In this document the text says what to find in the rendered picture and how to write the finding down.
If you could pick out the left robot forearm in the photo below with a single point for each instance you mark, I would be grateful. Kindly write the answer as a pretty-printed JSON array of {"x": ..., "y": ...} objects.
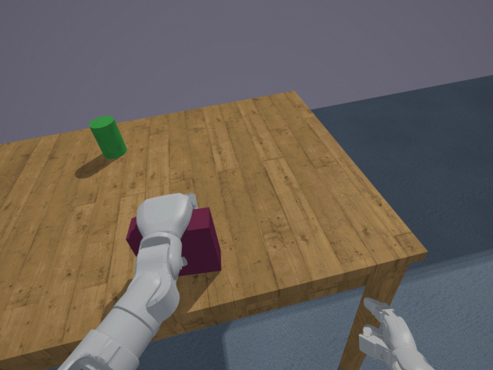
[{"x": 150, "y": 299}]

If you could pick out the right robot forearm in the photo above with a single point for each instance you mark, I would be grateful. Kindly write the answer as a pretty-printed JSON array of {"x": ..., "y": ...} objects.
[{"x": 408, "y": 359}]

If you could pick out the right robot hand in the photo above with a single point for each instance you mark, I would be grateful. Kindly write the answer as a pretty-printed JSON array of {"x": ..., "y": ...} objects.
[{"x": 396, "y": 334}]

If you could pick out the table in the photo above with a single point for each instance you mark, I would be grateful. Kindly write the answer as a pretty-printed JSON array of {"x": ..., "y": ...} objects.
[{"x": 295, "y": 218}]

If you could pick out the sponge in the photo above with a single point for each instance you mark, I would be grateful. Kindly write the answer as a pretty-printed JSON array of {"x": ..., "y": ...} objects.
[{"x": 200, "y": 245}]

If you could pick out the left robot hand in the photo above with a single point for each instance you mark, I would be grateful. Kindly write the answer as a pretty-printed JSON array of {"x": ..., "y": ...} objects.
[{"x": 169, "y": 213}]

